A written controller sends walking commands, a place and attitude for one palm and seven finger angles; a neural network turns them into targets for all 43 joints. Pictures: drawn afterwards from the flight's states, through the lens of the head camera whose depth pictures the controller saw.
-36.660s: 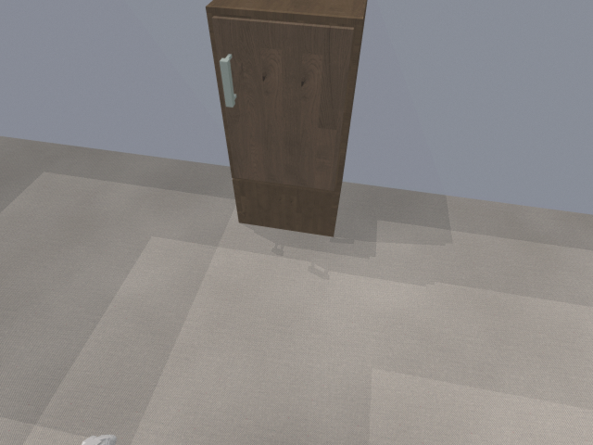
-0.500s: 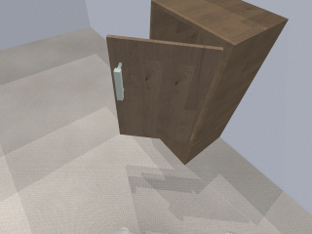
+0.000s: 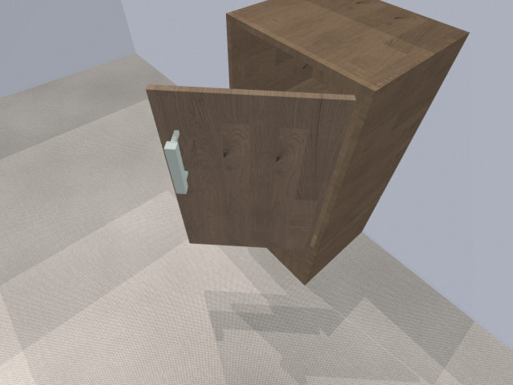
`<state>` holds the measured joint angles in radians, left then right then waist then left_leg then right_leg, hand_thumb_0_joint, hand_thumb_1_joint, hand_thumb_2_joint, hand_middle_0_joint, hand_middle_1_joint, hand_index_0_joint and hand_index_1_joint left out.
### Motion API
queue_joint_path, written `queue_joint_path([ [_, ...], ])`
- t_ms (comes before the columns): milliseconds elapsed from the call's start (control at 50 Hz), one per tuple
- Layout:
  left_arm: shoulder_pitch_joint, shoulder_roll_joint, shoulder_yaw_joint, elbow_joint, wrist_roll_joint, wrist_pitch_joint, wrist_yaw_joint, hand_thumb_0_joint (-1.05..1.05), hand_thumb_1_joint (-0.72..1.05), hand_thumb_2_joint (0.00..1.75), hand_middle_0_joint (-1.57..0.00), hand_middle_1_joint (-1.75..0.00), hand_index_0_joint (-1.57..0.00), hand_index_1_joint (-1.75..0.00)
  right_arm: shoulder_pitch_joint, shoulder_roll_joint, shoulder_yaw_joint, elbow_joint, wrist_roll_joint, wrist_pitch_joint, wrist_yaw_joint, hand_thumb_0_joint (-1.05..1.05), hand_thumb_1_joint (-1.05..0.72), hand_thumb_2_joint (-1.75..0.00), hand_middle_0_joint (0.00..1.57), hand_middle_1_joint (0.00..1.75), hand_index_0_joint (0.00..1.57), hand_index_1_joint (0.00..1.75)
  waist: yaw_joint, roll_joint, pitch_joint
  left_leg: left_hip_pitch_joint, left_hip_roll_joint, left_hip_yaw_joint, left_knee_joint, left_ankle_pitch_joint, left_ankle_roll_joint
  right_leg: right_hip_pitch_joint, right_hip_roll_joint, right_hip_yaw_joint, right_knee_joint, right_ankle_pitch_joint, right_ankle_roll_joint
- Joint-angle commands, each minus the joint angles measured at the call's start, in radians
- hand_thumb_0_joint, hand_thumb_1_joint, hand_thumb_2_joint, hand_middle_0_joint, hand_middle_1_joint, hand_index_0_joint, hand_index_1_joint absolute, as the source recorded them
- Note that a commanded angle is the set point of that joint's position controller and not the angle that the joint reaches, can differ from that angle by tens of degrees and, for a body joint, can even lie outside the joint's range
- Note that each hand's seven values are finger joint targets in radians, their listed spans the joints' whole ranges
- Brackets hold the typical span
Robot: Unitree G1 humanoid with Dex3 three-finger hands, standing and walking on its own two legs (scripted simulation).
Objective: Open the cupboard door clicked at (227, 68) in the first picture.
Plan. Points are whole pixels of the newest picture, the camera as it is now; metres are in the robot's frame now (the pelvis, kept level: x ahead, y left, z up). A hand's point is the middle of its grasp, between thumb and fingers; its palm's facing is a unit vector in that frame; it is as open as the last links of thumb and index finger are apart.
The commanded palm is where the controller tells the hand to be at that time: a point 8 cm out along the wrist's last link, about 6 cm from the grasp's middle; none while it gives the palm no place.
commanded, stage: come to a stop and stand still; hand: left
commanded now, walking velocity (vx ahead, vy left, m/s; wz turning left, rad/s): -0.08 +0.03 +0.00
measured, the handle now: (179, 162) +0.57 +0.20 -0.04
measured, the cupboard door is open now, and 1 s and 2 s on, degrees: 45 45 45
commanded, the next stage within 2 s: look again from close up in 1.36 s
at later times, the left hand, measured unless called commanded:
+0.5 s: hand out of the picture +0.00 +0.18 -0.16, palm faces +0.00 -0.96 -0.29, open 7.4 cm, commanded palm none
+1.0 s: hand out of the picture +0.01 +0.15 -0.16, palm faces -0.04 -0.97 -0.22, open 7.4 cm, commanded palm none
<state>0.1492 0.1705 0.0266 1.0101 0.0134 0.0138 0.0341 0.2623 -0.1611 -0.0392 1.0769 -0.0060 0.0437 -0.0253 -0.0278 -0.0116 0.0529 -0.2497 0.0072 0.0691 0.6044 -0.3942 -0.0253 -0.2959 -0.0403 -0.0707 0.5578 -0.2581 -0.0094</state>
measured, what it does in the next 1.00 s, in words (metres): stands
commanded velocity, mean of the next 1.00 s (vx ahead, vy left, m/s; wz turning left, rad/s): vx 0.00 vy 0.00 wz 0.00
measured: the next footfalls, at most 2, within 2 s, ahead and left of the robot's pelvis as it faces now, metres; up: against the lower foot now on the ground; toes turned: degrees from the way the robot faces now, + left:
none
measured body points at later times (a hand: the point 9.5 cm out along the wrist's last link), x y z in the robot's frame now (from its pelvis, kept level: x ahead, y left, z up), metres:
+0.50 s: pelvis -0.03 -0.01 +0.00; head -0.02 -0.04 +0.45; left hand +0.00 +0.23 -0.14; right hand +0.03 -0.24 -0.16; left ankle -0.02 +0.10 -0.73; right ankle -0.04 -0.12 -0.73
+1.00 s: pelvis -0.02 -0.04 +0.01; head -0.01 -0.05 +0.46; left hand +0.01 +0.20 -0.14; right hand -0.04 -0.27 -0.16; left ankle -0.02 +0.10 -0.73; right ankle -0.04 -0.12 -0.73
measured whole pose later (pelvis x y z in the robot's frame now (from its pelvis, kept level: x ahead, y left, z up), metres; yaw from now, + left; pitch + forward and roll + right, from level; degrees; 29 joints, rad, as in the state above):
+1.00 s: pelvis -0.02 -0.04 +0.01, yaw -1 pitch -1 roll +1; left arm 0.26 0.18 -0.02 1.08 0.01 -0.02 0.03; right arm 0.30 -0.18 0.02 1.12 -0.02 -0.01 -0.02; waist -0.02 0.00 0.03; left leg -0.19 0.05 0.08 0.43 -0.22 -0.03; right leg -0.19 0.03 -0.01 0.48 -0.28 -0.05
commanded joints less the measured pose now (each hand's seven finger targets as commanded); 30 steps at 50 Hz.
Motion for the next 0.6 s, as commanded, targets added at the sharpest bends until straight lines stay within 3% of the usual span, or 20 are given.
queue_joint_path([
  [0, 0.059, 0.138, 0.045, -0.041, -0.01, -0.003, 0.003, 0.0, 0.9, 0.9, -0.2, -0.3, -0.2, -0.3, 0.081, -0.111, -0.02, -0.039, -0.009, -0.027, -0.011, 0.0, -0.9, -0.9, 0.2, 0.3, 0.2, 0.3, 0.029, 0.036, -0.135, 0.097, 0.139, -0.12, -0.184, 0.487, 0.042, 0.085, -0.124, 0.106, -0.007, 0.445, -0.049],
  [20, 0.049, 0.105, 0.035, -0.05, -0.006, 0.01, 0.005, 0.0, 0.9, 0.9, -0.2, -0.3, -0.2, -0.3, 0.053, -0.134, -0.023, -0.053, -0.013, -0.028, -0.01, 0.0, -0.9, -0.9, 0.2, 0.3, 0.2, 0.3, 0.04, 0.153, -0.095, 0.037, 0.226, -0.195, -0.24, 0.566, 0.102, 0.06, -0.048, 0.037, 0.031, 0.157, -0.002],
  [40, 0.022, 0.093, 0.032, -0.056, -0.003, 0.02, 0.003, 0.0, 0.9, 0.9, -0.2, -0.3, -0.2, -0.3, 0.034, -0.141, -0.021, -0.059, -0.014, -0.032, -0.015, 0.0, -0.9, -0.9, 0.2, 0.3, 0.2, 0.3, 0.035, 0.219, -0.036, -0.009, 0.26, -0.232, -0.287, 0.629, 0.151, 0.034, -0.003, 0.019, 0.108, -0.079, 0.016],
  [60, 0.016, 0.091, 0.033, -0.055, -0.003, 0.028, 0.002, 0.0, 0.9, 0.9, -0.2, -0.3, -0.2, -0.3, 0.034, -0.135, -0.018, -0.062, -0.019, -0.037, -0.022, 0.0, -0.9, -0.9, 0.2, 0.3, 0.2, 0.3, 0.029, 0.202, -0.011, -0.026, 0.274, -0.245, -0.307, 0.64, 0.183, 0.005, 0.011, 0.048, 0.202, -0.206, 0.015],
  [80, 0.024, 0.083, 0.034, -0.052, -0.003, 0.03, 0.0, 0.0, 0.9, 0.9, -0.2, -0.3, -0.2, -0.3, 0.028, -0.133, -0.014, -0.066, -0.022, -0.042, -0.028, 0.0, -0.9, -0.9, 0.2, 0.3, 0.2, 0.3, 0.034, 0.195, -0.009, -0.016, 0.275, -0.24, -0.301, 0.672, 0.201, -0.016, 0.009, 0.075, 0.257, -0.245, 0.009],
  [120, 0.041, 0.071, 0.028, -0.041, -0.003, 0.023, -0.005, 0.0, 0.9, 0.9, -0.2, -0.3, -0.2, -0.3, 0.007, -0.128, -0.011, -0.069, -0.023, -0.048, -0.03, 0.0, -0.9, -0.9, 0.2, 0.3, 0.2, 0.3, 0.045, 0.155, -0.038, 0.065, 0.255, -0.2, -0.247, 0.755, 0.203, -0.02, 0.006, 0.075, 0.197, -0.221, 0.004],
  [160, 0.06, 0.07, 0.025, -0.03, -0.005, 0.014, -0.008, 0.0, 0.9, 0.9, -0.2, -0.3, -0.2, -0.3, 0.013, -0.144, -0.017, -0.06, -0.015, -0.052, -0.028, 0.0, -0.9, -0.9, 0.2, 0.3, 0.2, 0.3, 0.047, 0.124, -0.088, 0.105, 0.226, -0.174, -0.214, 0.738, 0.172, 0.059, 0.005, 0.058, 0.04, -0.096, 0.009],
  [200, 0.096, 0.089, 0.024, -0.01, -0.005, 0.0, -0.005, 0.0, 0.9, 0.9, -0.2, -0.3, -0.2, -0.3, 0.008, -0.132, -0.018, -0.058, -0.003, -0.053, -0.024, 0.0, -0.9, -0.9, 0.2, 0.3, 0.2, 0.3, 0.047, 0.07, -0.103, 0.091, 0.157, -0.144, -0.177, 0.561, 0.108, 0.14, -0.017, 0.106, -0.132, 0.144, -0.001],
  [220, 0.094, 0.109, 0.022, -0.004, -0.002, -0.007, -0.002, 0.0, 0.9, 0.9, -0.2, -0.3, -0.2, -0.3, 0.01, -0.109, -0.016, -0.055, 0.001, -0.053, -0.019, 0.0, -0.9, -0.9, 0.2, 0.3, 0.2, 0.3, 0.034, 0.043, -0.081, 0.061, 0.117, -0.113, -0.177, 0.435, 0.071, 0.146, -0.066, 0.157, -0.156, 0.258, -0.022],
  [240, 0.081, 0.124, 0.018, -0.004, -0.003, -0.01, -0.003, 0.0, 0.9, 0.9, -0.2, -0.3, -0.2, -0.3, 0.014, -0.098, -0.015, -0.051, 0.002, -0.049, -0.013, 0.0, -0.9, -0.9, 0.2, 0.3, 0.2, 0.3, 0.02, 0.038, -0.057, 0.054, 0.095, -0.1, -0.203, 0.283, 0.048, 0.108, -0.105, 0.174, -0.17, 0.217, -0.034],
  [260, 0.142, 0.118, 0.006, 0.0, 0.011, -0.019, 0.04, 0.0, 0.9, 0.9, -0.2, -0.3, -0.2, -0.3, -0.038, -0.144, -0.009, -0.118, 0.007, -0.058, -0.004, 0.0, -0.9, -0.9, 0.2, 0.3, 0.2, 0.3, 0.025, 0.133, -0.039, 0.095, 0.125, -0.068, -0.064, 0.569, 0.033, 0.033, -0.092, 0.178, -0.079, 0.372, -0.024],
  [280, 0.125, 0.145, 0.008, -0.038, 0.005, -0.029, 0.038, 0.0, 0.9, 0.9, -0.2, -0.3, -0.2, -0.3, 0.016, -0.114, -0.006, -0.119, -0.008, -0.058, 0.003, 0.0, -0.9, -0.9, 0.2, 0.3, 0.2, 0.3, 0.014, 0.127, -0.149, 0.098, 0.129, -0.102, -0.075, 0.486, 0.048, 0.084, -0.071, 0.149, -0.041, 0.182, -0.046],
  [300, 0.122, 0.125, 0.006, -0.047, 0.003, -0.027, 0.033, 0.0, 0.9, 0.9, -0.2, -0.3, -0.2, -0.3, 0.018, -0.134, -0.002, -0.141, -0.01, -0.057, 0.005, 0.0, -0.9, -0.9, 0.2, 0.3, 0.2, 0.3, 0.016, 0.104, -0.148, 0.08, 0.149, -0.12, -0.111, 0.423, 0.064, 0.06, -0.038, 0.127, -0.036, 0.045, -0.046],
  [320, 0.125, 0.116, -0.002, -0.053, 0.009, -0.033, 0.027, 0.0, 0.9, 0.9, -0.2, -0.3, -0.2, -0.3, 0.01, -0.13, 0.004, -0.155, -0.014, -0.064, 0.006, 0.0, -0.9, -0.9, 0.2, 0.3, 0.2, 0.3, 0.025, 0.098, -0.138, 0.061, 0.15, -0.129, -0.119, 0.438, 0.076, 0.069, -0.026, 0.115, -0.043, 0.057, -0.043],
  [340, 0.141, 0.112, -0.005, -0.046, 0.006, -0.038, 0.024, 0.0, 0.9, 0.9, -0.2, -0.3, -0.2, -0.3, 0.001, -0.131, 0.005, -0.164, -0.012, -0.065, 0.005, 0.0, -0.9, -0.9, 0.2, 0.3, 0.2, 0.3, 0.025, 0.043, -0.117, 0.064, 0.136, -0.119, -0.11, 0.448, 0.077, 0.063, -0.03, 0.132, -0.054, 0.118, -0.045],
  [400, 0.129, 0.12, -0.013, -0.049, 0.001, -0.039, 0.014, 0.0, 0.9, 0.9, -0.2, -0.3, -0.2, -0.3, 0.002, -0.129, 0.009, -0.172, -0.007, -0.057, 0.007, 0.0, -0.9, -0.9, 0.2, 0.3, 0.2, 0.3, 0.007, -0.045, -0.029, 0.043, 0.101, -0.092, -0.152, 0.243, 0.063, 0.014, -0.051, 0.173, -0.109, 0.086, -0.045],
  [440, 0.13, 0.132, -0.017, -0.048, 0.001, -0.041, 0.009, 0.0, 0.9, 0.9, -0.2, -0.3, -0.2, -0.3, -0.001, -0.125, 0.015, -0.164, -0.008, -0.056, 0.01, 0.0, -0.9, -0.9, 0.2, 0.3, 0.2, 0.3, 0.007, -0.028, 0.005, 0.037, 0.086, -0.085, -0.175, 0.187, 0.06, -0.006, -0.055, 0.19, -0.138, 0.041, -0.047],
  [500, 0.134, 0.138, -0.021, -0.042, 0.001, -0.039, 0.005, 0.0, 0.9, 0.9, -0.2, -0.3, -0.2, -0.3, 0.005, -0.129, 0.019, -0.149, -0.01, -0.053, 0.014, 0.0, -0.9, -0.9, 0.2, 0.3, 0.2, 0.3, 0.006, -0.07, 0.049, 0.036, 0.073, -0.079, -0.198, 0.103, 0.055, -0.056, -0.054, 0.212, -0.194, -0.109, -0.048],
  [540, 0.138, 0.145, -0.022, -0.039, 0.001, -0.04, 0.003, 0.0, 0.9, 0.9, -0.2, -0.3, -0.2, -0.3, 0.011, -0.129, 0.021, -0.133, -0.011, -0.055, 0.015, 0.0, -0.9, -0.9, 0.2, 0.3, 0.2, 0.3, 0.007, -0.048, 0.049, 0.048, 0.072, -0.073, -0.209, 0.102, 0.054, -0.063, -0.052, 0.216, -0.21, -0.14, -0.047],
  [580, 0.144, 0.147, -0.022, -0.034, 0.0, -0.042, 0.001, 0.0, 0.9, 0.9, -0.2, -0.3, -0.2, -0.3, 0.018, -0.132, 0.024, -0.121, -0.011, -0.056, 0.016, 0.0, -0.9, -0.9, 0.2, 0.3, 0.2, 0.3, 0.008, -0.071, 0.044, 0.051, 0.07, -0.068, -0.205, 0.111, 0.052, -0.064, -0.052, 0.224, -0.226, -0.154, -0.047],
])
